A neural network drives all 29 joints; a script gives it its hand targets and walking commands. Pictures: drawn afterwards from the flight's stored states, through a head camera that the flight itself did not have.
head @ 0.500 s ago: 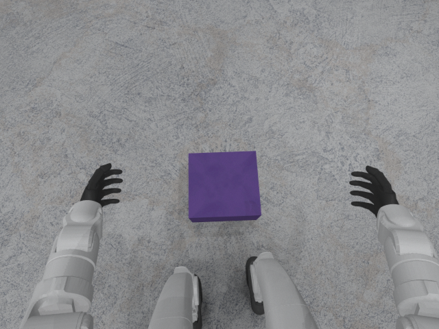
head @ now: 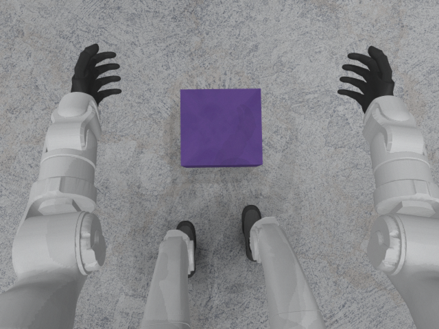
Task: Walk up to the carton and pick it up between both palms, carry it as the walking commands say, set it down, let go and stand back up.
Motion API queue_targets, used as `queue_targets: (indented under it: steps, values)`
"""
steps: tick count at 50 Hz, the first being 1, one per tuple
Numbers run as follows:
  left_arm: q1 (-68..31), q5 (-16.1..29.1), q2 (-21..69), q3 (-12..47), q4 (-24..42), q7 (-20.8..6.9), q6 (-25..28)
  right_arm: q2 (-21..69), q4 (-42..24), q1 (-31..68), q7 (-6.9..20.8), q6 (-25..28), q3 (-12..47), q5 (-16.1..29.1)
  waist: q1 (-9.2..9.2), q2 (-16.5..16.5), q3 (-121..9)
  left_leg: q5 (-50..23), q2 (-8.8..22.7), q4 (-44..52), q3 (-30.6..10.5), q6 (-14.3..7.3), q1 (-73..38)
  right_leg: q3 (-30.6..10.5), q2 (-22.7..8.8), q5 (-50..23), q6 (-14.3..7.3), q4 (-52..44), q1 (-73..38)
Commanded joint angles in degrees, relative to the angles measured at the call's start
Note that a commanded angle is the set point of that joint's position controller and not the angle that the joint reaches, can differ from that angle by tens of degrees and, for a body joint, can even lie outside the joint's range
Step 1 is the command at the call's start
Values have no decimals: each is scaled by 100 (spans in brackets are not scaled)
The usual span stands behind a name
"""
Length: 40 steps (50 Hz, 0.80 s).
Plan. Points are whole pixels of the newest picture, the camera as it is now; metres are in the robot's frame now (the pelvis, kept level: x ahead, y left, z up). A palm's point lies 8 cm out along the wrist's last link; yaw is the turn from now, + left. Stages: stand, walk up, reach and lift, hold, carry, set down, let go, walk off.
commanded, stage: reach and lift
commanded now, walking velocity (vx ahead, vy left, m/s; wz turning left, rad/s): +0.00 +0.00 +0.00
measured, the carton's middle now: (220, 130) +0.51 -0.03 -0.60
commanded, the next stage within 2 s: none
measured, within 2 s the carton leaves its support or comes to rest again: neither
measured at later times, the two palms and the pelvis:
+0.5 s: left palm (110, 74) +0.55 +0.17 -0.14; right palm (346, 77) +0.50 -0.26 -0.14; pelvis +0.00 +0.01 -0.03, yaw +0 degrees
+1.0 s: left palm (136, 102) +0.54 +0.18 -0.30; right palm (310, 101) +0.51 -0.25 -0.30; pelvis -0.03 +0.01 -0.18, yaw +1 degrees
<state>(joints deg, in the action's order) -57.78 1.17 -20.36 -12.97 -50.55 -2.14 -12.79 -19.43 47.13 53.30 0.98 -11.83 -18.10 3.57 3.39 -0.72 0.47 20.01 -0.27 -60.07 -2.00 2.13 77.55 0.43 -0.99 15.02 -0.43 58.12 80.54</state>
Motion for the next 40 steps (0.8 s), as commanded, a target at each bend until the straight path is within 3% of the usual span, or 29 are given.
queue_targets:
  steps: [1,8,15,24,30,40]
  values:
    - [-1784,9,-816,-178,456,50,150,-880,-458,1550,-5,146,-167,-14,66,-29,-5584,-1185,-385,485,409,-50,-1332,64,287,-2163,229,-85,-3927]
    - [-2543,-186,-760,-446,287,103,188,-850,-263,2515,24,173,-436,-331,27,-8,-6019,-1385,-405,467,450,-56,-1238,29,319,-2369,226,-19,-3911]
    - [-2524,-379,-499,-662,490,125,244,-715,-306,2457,142,278,-755,-659,99,-87,-6095,-1915,-416,307,465,-1,-1295,164,342,-2769,206,110,-3537]
    - [-2511,-455,-315,-833,422,74,253,-493,-325,2518,259,305,-770,-748,84,-63,-5649,-1537,-426,-360,563,41,-389,227,326,-2212,221,692,-2508]
    - [-2657,-403,-375,-814,262,144,272,-547,-140,2723,180,290,-716,-719,84,-35,-5676,-1030,-493,-1283,633,66,407,275,358,-1604,234,1588,-1649]
    - [-3040,150,-711,-165,668,443,213,-1023,-346,3127,-99,260,-303,-199,155,-33,-6895,-1090,-516,-2691,704,78,856,335,393,-1789,210,3029,-1277]
